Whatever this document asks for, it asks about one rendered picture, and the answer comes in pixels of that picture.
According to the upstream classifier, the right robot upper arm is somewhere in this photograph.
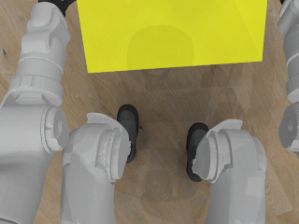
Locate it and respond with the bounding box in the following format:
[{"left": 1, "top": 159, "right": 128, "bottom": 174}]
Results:
[{"left": 278, "top": 102, "right": 299, "bottom": 159}]

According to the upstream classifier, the carton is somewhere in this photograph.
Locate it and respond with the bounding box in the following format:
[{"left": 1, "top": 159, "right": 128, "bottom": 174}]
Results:
[{"left": 77, "top": 0, "right": 267, "bottom": 74}]

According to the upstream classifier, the left robot hand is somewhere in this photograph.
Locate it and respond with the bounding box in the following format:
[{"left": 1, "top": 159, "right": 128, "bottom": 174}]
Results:
[{"left": 38, "top": 0, "right": 77, "bottom": 17}]

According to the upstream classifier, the right robot forearm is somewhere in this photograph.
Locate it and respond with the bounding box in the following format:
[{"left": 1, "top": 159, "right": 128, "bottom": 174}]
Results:
[{"left": 277, "top": 0, "right": 299, "bottom": 103}]

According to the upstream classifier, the right robot foot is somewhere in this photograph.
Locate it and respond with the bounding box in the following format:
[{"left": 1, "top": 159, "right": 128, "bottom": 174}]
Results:
[{"left": 186, "top": 122, "right": 209, "bottom": 182}]

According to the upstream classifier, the left robot forearm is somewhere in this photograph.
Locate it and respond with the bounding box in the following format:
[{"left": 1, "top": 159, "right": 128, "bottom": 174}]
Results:
[{"left": 0, "top": 2, "right": 71, "bottom": 109}]

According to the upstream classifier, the left robot upper arm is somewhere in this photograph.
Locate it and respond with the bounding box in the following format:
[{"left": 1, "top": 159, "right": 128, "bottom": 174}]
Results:
[{"left": 0, "top": 104, "right": 70, "bottom": 224}]

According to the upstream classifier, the robot right thigh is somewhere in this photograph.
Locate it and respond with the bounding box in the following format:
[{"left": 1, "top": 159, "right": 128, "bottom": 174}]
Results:
[{"left": 200, "top": 129, "right": 265, "bottom": 224}]

